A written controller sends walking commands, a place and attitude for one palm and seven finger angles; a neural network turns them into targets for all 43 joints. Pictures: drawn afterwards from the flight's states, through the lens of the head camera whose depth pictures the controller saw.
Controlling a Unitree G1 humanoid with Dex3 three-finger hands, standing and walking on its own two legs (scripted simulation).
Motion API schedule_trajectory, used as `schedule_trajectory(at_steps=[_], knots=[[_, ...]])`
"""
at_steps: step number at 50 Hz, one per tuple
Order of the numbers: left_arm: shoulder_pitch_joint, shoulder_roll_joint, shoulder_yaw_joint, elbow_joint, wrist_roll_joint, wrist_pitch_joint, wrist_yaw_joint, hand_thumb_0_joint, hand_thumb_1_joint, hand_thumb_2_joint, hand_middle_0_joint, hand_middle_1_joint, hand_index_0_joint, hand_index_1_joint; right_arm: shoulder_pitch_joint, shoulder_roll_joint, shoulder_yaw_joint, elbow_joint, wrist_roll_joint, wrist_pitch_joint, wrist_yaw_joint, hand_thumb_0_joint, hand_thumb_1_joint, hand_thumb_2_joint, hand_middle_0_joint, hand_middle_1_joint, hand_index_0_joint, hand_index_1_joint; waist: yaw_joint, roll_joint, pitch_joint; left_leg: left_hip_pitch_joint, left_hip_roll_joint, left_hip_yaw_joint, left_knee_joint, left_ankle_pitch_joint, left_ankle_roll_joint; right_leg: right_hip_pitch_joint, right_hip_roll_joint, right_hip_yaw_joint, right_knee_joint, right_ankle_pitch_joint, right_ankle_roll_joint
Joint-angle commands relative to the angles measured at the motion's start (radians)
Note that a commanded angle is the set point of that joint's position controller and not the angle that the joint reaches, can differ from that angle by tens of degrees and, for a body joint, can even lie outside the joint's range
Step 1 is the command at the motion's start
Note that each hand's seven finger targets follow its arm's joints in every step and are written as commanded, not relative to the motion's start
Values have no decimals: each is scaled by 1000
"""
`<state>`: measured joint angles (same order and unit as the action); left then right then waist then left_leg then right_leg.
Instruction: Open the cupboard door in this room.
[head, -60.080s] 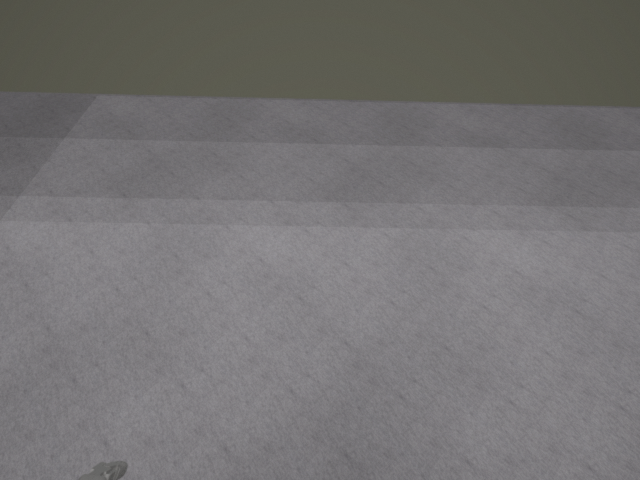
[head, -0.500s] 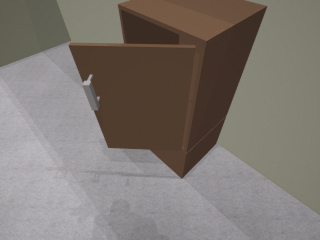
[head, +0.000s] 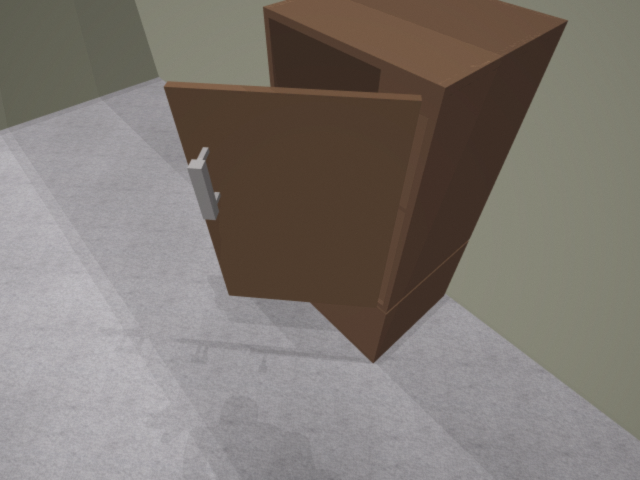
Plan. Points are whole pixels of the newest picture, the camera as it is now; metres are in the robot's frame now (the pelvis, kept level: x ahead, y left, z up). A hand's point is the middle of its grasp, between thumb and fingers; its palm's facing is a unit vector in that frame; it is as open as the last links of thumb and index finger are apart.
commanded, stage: shuffle to correct the standing spot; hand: left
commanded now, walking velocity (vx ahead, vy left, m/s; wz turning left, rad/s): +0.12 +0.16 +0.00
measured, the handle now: (207, 183) +0.58 +0.26 +0.01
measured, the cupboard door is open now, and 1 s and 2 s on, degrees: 42 42 42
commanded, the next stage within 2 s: come to a stop and stand still in 0.04 s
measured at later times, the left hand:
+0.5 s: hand out of the picture +0.12 +0.20 -0.17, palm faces +0.01 -0.97 -0.25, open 7.3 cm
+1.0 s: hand out of the picture +0.07 +0.21 -0.17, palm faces +0.00 -0.97 -0.24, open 7.3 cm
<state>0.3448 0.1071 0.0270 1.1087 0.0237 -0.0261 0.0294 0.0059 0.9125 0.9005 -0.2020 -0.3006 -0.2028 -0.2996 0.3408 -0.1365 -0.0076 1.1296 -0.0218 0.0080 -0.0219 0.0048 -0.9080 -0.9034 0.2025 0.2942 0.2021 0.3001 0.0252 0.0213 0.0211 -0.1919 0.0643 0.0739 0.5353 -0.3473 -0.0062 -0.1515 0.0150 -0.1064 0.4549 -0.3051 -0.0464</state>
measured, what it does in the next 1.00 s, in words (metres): steps on the spot: right foot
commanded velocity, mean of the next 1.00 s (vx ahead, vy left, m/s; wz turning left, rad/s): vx -0.03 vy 0.02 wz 0.00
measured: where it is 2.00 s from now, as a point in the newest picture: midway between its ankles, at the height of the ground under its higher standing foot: outside the picture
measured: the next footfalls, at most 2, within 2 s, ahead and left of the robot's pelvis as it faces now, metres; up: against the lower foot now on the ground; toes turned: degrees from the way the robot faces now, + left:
right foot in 0.40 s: +0.13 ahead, -0.09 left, +0.00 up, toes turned -4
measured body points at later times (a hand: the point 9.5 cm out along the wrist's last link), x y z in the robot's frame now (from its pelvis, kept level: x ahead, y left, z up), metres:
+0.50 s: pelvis +0.06 +0.02 -0.01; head +0.11 +0.00 +0.44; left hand +0.12 +0.25 -0.15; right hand +0.03 -0.17 -0.18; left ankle -0.01 +0.12 -0.73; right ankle +0.09 -0.08 -0.74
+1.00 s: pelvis +0.05 +0.03 +0.00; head +0.06 +0.01 +0.45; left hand +0.07 +0.26 -0.15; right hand +0.07 -0.20 -0.16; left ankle +0.00 +0.13 -0.74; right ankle +0.09 -0.08 -0.74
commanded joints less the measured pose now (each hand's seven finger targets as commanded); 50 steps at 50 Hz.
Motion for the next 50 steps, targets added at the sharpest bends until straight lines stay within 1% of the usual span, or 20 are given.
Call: schedule_trajectory(at_steps=[1, 3, 4, 6, 7, 10, 14, 19, 21, 23, 26, 29, 31, 32, 37, 43, 44, 45, 48, 50], knots=[[92, 161, 52, -31, 4, -4, 11, 0, 900, 900, -200, -300, -200, -300, 40, -45, -16, -59, 0, -23, 1, 0, -900, -900, 200, 300, 200, 300, 5, -125, 105, -162, 0, 6, 25, -36, 12, 12, -319, 320, -159, 98, -149], [54, 150, 53, -44, 2, 1, 7, 0, 900, 900, -200, -300, -200, -300, 108, -47, -14, -41, 0, -33, 1, 0, -900, -900, 200, 300, 200, 300, -30, -78, 79, 7, -6, 10, -109, 66, 21, -92, -244, 214, -53, 81, -103], [34, 127, 47, -56, 2, 7, 2, 0, 900, 900, -200, -300, -200, -300, 154, -80, -19, -31, -5, -37, -1, 0, -900, -900, 200, 300, 200, 300, -44, 18, 78, 69, 37, -42, -142, 153, 47, -150, -157, 121, 45, 5, -64], [-43, 62, 30, -99, 13, 15, -1, 0, 900, 900, -200, -300, -200, -300, 244, -137, -32, -15, -12, -36, -11, 0, -900, -900, 200, 300, 200, 300, -85, 269, 137, 149, 229, -296, -300, 207, 191, -400, -26, -32, 398, -288, -2], [-74, 63, 25, -115, 13, 12, -1, 0, 900, 900, -200, -300, -200, -300, 256, -121, -23, -15, -10, -37, -18, 0, -900, -900, 200, 300, 200, 300, -89, 209, 153, 159, 267, -352, -310, 267, 251, -483, -52, 17, 551, -312, -12], [-60, 38, 18, -93, 2, 6, -7, 0, 900, 900, -200, -300, -200, -300, 161, -84, -6, -49, -11, -62, -27, 0, -900, -900, 200, 300, 200, 300, -35, 12, 83, 144, 238, -243, -264, 637, 240, -434, -114, 84, 604, -172, 10], [-27, 38, 9, -66, -7, 22, 1, 0, 900, 900, -200, -300, -200, -300, 77, -100, -6, -44, -1, -68, -37, 0, -900, -900, 200, 300, 200, 300, -3, 76, 39, 114, 178, -98, -211, 921, 178, -230, -95, 64, 317, -56, 39], [-15, 99, 22, -57, -4, 17, 7, 0, 900, 900, -200, -300, -200, -300, 63, -91, -29, -29, 5, -45, -37, 0, -900, -900, 200, 300, 200, 300, 9, 42, 34, 84, 132, -74, -92, 785, 90, -69, -90, 59, 18, 243, 32], [4, 156, 27, -55, -5, 7, 13, 0, 900, 900, -200, -300, -200, -300, 82, -66, -37, -42, 13, -38, -31, 0, -900, -900, 200, 300, 200, 300, -8, -58, -16, -34, 37, -36, -49, 425, 38, 59, -210, 190, 77, 741, -21], [0, 181, 33, -59, -9, 2, 19, 0, 900, 900, -200, -300, -200, -300, 101, -40, -44, -32, 22, -18, -26, 0, -900, -900, 200, 300, 200, 300, -18, -242, -102, -35, -13, -7, 31, 117, 7, 94, -299, 249, 66, 913, -107], [-63, 178, 31, -82, -3, 10, 27, 0, 900, 900, -200, -300, -200, -300, 63, -6, -40, -31, 20, -6, -23, 0, -900, -900, 200, 300, 200, 300, -24, -200, -72, -55, -21, -23, 58, -121, -3, 42, -316, 263, 16, 834, -149], [-123, 179, 41, -109, -9, 19, 25, 0, 900, 900, -200, -300, -200, -300, 82, -26, -40, -21, 14, -7, -23, 0, -900, -900, 200, 300, 200, 300, -46, -113, -76, 50, 6, -27, -106, 155, -1, -39, -256, 222, 53, 614, -91], [-153, 145, 38, -127, -8, 31, 18, 0, 900, 900, -200, -300, -200, -300, 35, -58, -45, -35, 1, -14, -21, 0, -900, -900, 200, 300, 200, 300, -31, 104, -25, 64, 84, -83, -148, 418, 35, -98, -148, 139, 89, 388, -14], [-162, 135, 35, -130, -7, 32, 17, 0, 900, 900, -200, -300, -200, -300, 5, -71, -43, -49, -2, -16, -22, 0, -900, -900, 200, 300, 200, 300, -20, 137, 7, 20, 107, -95, -167, 490, 51, -84, -122, 107, 108, 306, 5], [-116, 139, 22, -101, -4, 22, 10, 0, 900, 900, -200, -300, -200, -300, -11, -85, -37, -75, 2, -22, -21, 0, -900, -900, 200, 300, 200, 300, -14, -15, -29, 33, 66, -62, -150, 316, 35, -36, -152, 149, 24, 337, -3], [-107, 139, 5, -74, -8, 14, 6, 0, 900, 900, -200, -300, -200, -300, -2, -83, -19, -52, 3, -25, -15, 0, -900, -900, 200, 300, 200, 300, -21, -21, 44, 17, 60, -67, -225, 173, 28, -51, -142, 158, -62, 246, 1], [42, 177, 3, -28, -10, -1, 44, 0, 900, 900, -200, -300, -200, -300, -127, -161, -36, -134, 17, -37, -3, 0, -900, -900, 200, 300, 200, 300, 27, 28, 3, -4, 79, -8, -27, 272, 10, -20, -192, 181, 27, 624, 11], [-24, 224, 7, -71, -12, -9, 37, 0, 900, 900, -200, -300, -200, -300, -43, -102, -28, -157, 15, -25, -3, 0, -900, -900, 200, 300, 200, 300, -39, 43, -93, -26, 11, -33, -79, 32, 3, 10, -229, 253, 14, 464, -31], [-96, 199, -8, -106, -9, -6, 14, 0, 900, 900, -200, -300, -200, -300, 9, -101, -18, -154, 3, -22, 6, 0, -900, -900, 200, 300, 200, 300, -54, -26, 1, -4, 19, -63, -130, 32, 27, -141, -166, 221, -48, 33, -30], [-101, 186, -13, -107, -9, 1, 7, 0, 900, 900, -200, -300, -200, -300, 19, -121, -15, -157, 1, -27, 7, 0, -900, -900, 200, 300, 200, 300, -47, -46, 90, -65, 44, -88, -184, 12, 45, -162, -124, 186, -58, -38, -11]])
